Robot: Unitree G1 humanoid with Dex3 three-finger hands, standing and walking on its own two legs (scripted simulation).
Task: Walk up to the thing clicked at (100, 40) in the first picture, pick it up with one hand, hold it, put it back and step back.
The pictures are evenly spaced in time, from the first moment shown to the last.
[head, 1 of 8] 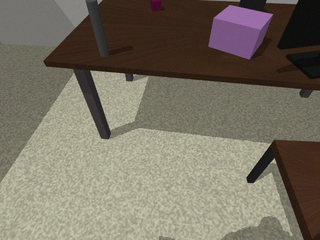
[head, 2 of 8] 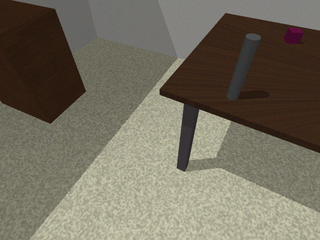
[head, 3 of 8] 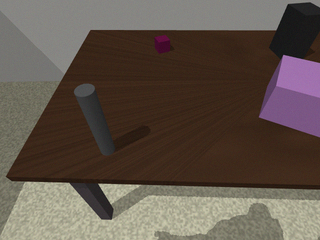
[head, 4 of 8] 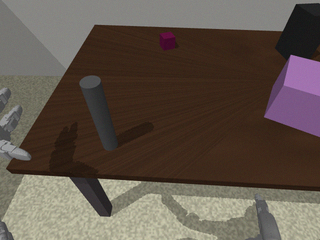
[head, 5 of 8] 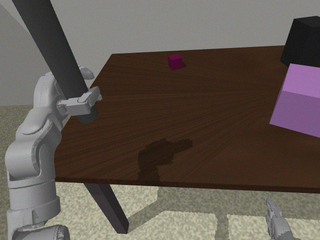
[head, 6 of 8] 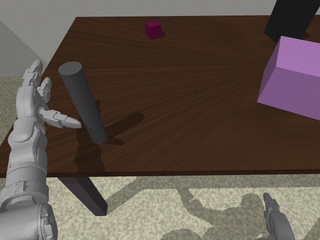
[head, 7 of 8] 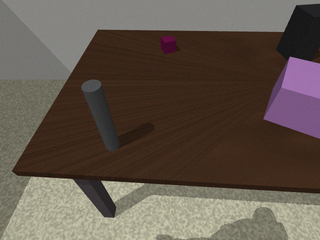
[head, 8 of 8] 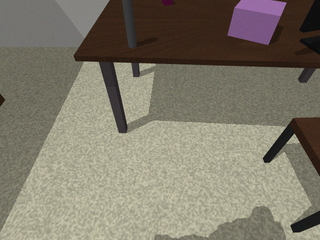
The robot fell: no
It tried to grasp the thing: yes
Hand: left
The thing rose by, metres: 0.25
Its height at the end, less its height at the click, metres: +0.00
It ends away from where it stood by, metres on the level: 0.01
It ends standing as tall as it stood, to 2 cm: yes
